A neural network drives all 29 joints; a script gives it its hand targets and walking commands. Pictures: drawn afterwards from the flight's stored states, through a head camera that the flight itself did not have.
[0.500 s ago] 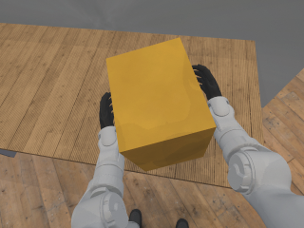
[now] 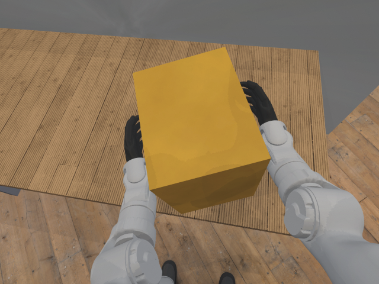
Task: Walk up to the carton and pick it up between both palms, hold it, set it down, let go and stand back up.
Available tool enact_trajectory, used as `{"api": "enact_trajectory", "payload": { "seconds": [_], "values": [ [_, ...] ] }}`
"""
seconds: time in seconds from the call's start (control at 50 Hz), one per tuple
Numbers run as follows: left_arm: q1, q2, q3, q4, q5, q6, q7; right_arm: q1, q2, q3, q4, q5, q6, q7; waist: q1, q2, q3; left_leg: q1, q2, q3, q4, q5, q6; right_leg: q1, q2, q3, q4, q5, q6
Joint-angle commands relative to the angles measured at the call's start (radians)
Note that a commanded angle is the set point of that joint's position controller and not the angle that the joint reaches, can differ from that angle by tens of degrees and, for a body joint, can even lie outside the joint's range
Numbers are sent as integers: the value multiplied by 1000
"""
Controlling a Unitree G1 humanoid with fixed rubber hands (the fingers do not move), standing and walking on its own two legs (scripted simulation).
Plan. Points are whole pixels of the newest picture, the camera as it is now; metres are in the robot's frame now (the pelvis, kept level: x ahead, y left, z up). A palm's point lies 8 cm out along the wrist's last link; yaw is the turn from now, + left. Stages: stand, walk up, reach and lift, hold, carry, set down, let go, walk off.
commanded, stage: set down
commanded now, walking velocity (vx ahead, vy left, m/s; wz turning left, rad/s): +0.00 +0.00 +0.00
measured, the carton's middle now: (200, 141) +0.41 +0.05 -0.04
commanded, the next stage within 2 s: none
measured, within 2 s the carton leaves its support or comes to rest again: rests again in 0.04 s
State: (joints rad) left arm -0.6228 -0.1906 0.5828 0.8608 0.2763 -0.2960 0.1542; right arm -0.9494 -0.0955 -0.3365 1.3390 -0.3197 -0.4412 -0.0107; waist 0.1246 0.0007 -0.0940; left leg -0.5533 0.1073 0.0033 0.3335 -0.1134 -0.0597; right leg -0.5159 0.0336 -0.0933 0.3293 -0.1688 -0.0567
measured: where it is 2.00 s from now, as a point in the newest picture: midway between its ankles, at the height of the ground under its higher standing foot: outside the picture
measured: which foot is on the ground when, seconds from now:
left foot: down 0.00-1.00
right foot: down 0.00-1.00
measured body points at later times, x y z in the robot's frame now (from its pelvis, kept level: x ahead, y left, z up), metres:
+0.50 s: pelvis +0.00 +0.00 +0.00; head +0.13 -0.01 +0.43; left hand +0.37 +0.19 -0.02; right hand +0.47 -0.09 +0.01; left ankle -0.01 +0.18 -0.74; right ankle -0.03 -0.08 -0.74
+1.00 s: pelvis +0.00 +0.00 +0.00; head +0.13 -0.01 +0.43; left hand +0.37 +0.19 -0.03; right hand +0.47 -0.09 +0.00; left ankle -0.01 +0.18 -0.74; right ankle -0.03 -0.08 -0.74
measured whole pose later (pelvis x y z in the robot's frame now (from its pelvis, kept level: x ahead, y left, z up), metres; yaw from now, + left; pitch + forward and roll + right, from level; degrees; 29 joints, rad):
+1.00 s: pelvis +0.00 +0.00 +0.00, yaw +0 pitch +21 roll +0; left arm -0.63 -0.18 0.58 0.91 0.31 -0.35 0.17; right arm -0.94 -0.12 -0.25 1.37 -0.16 -0.44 0.01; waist 0.12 0.00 -0.09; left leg -0.57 0.11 0.00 0.34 -0.12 -0.06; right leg -0.55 0.03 -0.09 0.36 -0.18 -0.06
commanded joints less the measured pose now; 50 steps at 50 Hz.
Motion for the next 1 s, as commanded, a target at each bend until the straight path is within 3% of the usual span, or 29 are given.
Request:
{"api": "enact_trajectory", "payload": {
  "seconds": [0.0,0.02,0.06,0.08,0.12,0.18,0.2,0.22,0.26,0.32,0.38,0.4,0.42,0.44,0.48,0.5,0.52,0.54,0.58,0.62,0.68,0.7,0.76,0.78,0.82,0.86,0.88,0.94,0.98],
  "values": [
    [-327,-385,-215,27,159,-47,-89,-284,486,113,95,-87,-40,106,76,-98,-498,-50,-92,140,48,408,76,352,-32,53,87,577,54],
    [-367,-397,-241,-32,150,-51,-88,-269,465,85,101,-93,-37,108,36,-84,-557,-8,-85,135,43,414,71,346,-12,42,92,557,62],
    [-354,-356,-196,5,177,-47,-92,-274,470,110,99,-89,-25,115,81,-86,-530,-41,-89,134,35,369,90,380,-33,64,90,528,60],
    [-363,-359,-207,7,181,-44,-94,-250,476,106,118,-97,-23,116,52,-79,-495,-15,-87,135,38,378,82,337,-18,50,94,515,64],
    [-327,-354,-196,-14,164,-60,-78,-276,452,99,81,-74,-42,116,83,-85,-530,15,-89,133,44,409,77,318,-12,48,77,498,56],
    [-315,-385,-227,-4,172,-51,-89,-248,460,63,114,-106,-33,114,34,-76,-500,17,-85,123,44,410,71,312,2,45,72,462,46],
    [-304,-343,-200,23,170,-56,-89,-276,447,76,81,-90,-40,115,66,-75,-501,17,-91,129,39,417,73,331,-6,45,67,500,46],
    [-340,-337,-189,13,181,-52,-93,-239,470,84,135,-116,-22,121,52,-88,-480,-5,-90,135,46,406,80,329,-11,46,82,489,44],
    [-345,-321,-189,-15,188,-72,-87,-241,470,104,98,-82,-27,119,58,-56,-525,8,-94,132,54,442,72,335,5,56,96,520,49],
    [-340,-313,-197,5,164,-71,-84,-255,429,85,93,-99,-37,111,44,-86,-520,-16,-100,131,47,390,77,331,-7,47,88,500,55],
    [-329,-291,-161,20,170,-71,-91,-263,433,95,101,-95,-25,110,64,-120,-464,-94,-101,145,34,362,91,403,-18,70,110,543,61],
    [-337,-317,-175,11,161,-66,-90,-277,413,87,76,-86,-32,110,46,-104,-497,-76,-96,134,31,380,83,413,-7,60,107,540,65],
    [-337,-261,-151,31,153,-69,-87,-275,402,115,63,-69,-32,107,68,-148,-491,-93,-103,147,53,370,92,409,-20,72,121,565,71],
    [-338,-250,-138,61,173,-70,-93,-276,402,85,81,-96,-24,102,48,-122,-433,-124,-106,139,29,335,87,416,-34,73,115,586,70],
    [-315,-270,-138,24,178,-80,-79,-280,398,82,52,-76,-38,100,60,-109,-482,-121,-108,136,33,338,84,406,-21,72,115,566,67],
    [-295,-273,-117,33,185,-84,-80,-279,419,108,48,-62,-41,102,90,-116,-484,-111,-106,141,42,363,87,409,-25,83,122,571,68],
    [-325,-311,-156,5,167,-75,-88,-292,418,75,69,-76,-33,101,30,-122,-489,-86,-97,127,48,355,87,386,-23,68,116,570,72],
    [-313,-280,-126,42,185,-88,-80,-295,425,108,57,-77,-41,105,84,-103,-485,-91,-102,129,31,373,87,394,-14,78,120,557,72],
    [-295,-264,-117,45,179,-82,-77,-267,412,88,73,-89,-26,92,63,-122,-413,-115,-111,148,39,348,93,397,-23,82,117,554,65],
    [-301,-259,-101,39,186,-80,-83,-281,409,101,59,-65,-14,93,72,-143,-419,-143,-104,136,28,300,97,448,-38,98,126,580,83],
    [-284,-258,-112,59,192,-76,-87,-265,415,92,80,-79,-20,96,66,-120,-385,-139,-102,138,34,327,82,428,-22,74,123,582,65],
    [-299,-202,-121,51,159,-80,-78,-286,316,94,51,-62,-33,91,55,-144,-424,-106,-104,129,30,336,81,423,-15,72,120,565,77],
    [-293,-217,-126,30,172,-82,-70,-276,309,83,61,-67,-36,84,54,-104,-487,-132,-101,141,43,350,83,419,-24,82,133,596,70],
    [-308,-201,-108,25,165,-83,-57,-287,320,95,38,-42,-32,76,65,-127,-479,-132,-100,135,40,336,84,410,-15,81,130,551,76],
    [-255,-23,-94,39,124,-90,-28,-256,109,124,52,25,-40,52,79,-116,-489,-95,-98,147,47,376,75,429,-19,84,133,638,72],
    [-238,-64,-80,33,118,-92,-29,-303,202,174,19,62,-34,36,104,-173,-480,-229,-108,158,46,328,89,523,-35,112,167,750,89],
    [-265,16,-108,30,86,-88,-12,-285,42,158,4,80,-50,22,66,-141,-546,-218,-105,154,47,332,74,532,-32,115,173,770,97],
    [-288,32,-118,-3,43,-79,18,-364,22,230,39,225,-23,23,121,-109,-573,-172,-90,143,64,359,66,453,8,106,145,620,72],
    [-326,121,-134,7,7,-63,37,-393,-92,282,25,294,-14,23,137,-95,-611,-149,-84,137,89,398,51,442,14,108,148,620,74]
  ]
}}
